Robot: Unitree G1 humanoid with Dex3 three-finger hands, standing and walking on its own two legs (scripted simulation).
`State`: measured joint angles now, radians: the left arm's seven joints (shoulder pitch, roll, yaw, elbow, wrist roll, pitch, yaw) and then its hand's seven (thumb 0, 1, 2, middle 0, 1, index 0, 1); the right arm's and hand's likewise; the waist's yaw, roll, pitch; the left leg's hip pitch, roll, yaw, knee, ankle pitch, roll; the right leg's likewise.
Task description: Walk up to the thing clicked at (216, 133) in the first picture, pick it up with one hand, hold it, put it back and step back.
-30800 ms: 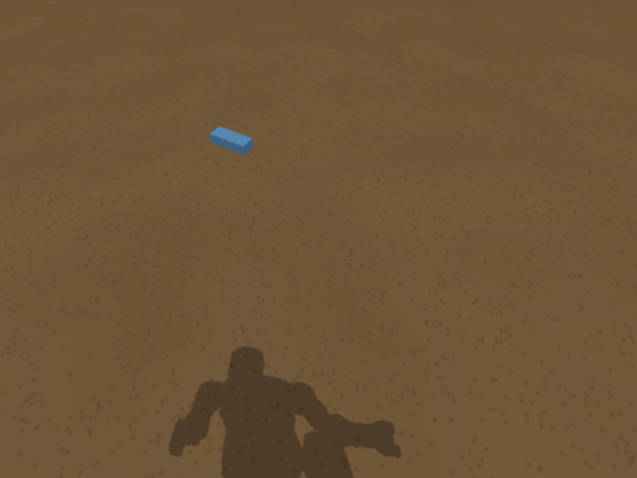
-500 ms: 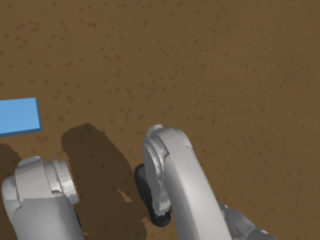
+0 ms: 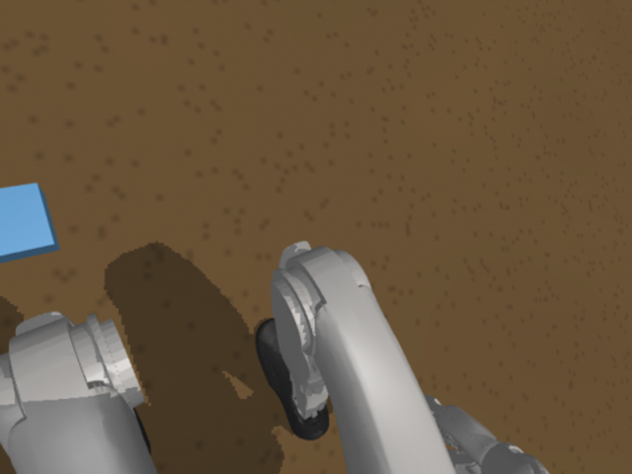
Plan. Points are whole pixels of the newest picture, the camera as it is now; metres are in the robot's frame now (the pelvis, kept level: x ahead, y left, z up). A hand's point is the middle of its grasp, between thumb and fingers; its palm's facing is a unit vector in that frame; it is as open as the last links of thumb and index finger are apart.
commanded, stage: open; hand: left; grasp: from above
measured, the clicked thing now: out of the picture +0.43 +0.31 -0.27
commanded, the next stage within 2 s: withdraw in 0.70 s
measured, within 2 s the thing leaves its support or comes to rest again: rests again in 1.20 s
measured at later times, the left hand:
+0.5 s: hand out of the picture +0.42 +0.32 -0.25, palm faces -0.43 -0.13 -0.89, open 14.0 cm
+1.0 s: hand out of the picture +0.42 +0.31 -0.24, palm faces -0.39 -0.13 -0.91, open 13.9 cm
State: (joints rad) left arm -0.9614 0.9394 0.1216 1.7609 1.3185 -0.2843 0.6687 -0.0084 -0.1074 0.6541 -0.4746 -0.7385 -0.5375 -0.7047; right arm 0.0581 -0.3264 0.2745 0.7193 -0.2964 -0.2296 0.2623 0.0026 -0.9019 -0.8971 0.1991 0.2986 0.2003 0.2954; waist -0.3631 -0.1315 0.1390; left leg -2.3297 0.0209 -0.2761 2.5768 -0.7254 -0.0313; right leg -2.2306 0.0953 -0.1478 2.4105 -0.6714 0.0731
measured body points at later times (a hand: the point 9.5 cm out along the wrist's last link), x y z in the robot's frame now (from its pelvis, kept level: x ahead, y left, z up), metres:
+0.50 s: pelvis +0.00 +0.00 +0.00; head +0.26 +0.14 +0.34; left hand +0.44 +0.32 -0.20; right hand +0.08 -0.25 -0.06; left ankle +0.06 +0.13 -0.26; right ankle +0.11 -0.12 -0.26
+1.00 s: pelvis +0.00 +0.00 +0.00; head +0.25 +0.13 +0.35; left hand +0.44 +0.31 -0.19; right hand +0.07 -0.25 -0.06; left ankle +0.06 +0.13 -0.26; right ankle +0.11 -0.12 -0.26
